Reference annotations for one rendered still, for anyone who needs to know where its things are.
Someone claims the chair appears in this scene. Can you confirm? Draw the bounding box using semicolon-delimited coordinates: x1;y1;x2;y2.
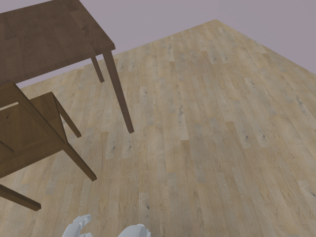
0;82;97;211

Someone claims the left robot hand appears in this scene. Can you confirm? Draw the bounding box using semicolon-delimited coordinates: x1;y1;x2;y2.
62;214;92;237

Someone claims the robot left thigh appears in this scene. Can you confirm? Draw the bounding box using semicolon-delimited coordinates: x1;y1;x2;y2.
118;225;151;237

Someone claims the table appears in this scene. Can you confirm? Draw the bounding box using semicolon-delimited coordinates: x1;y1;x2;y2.
0;0;134;133

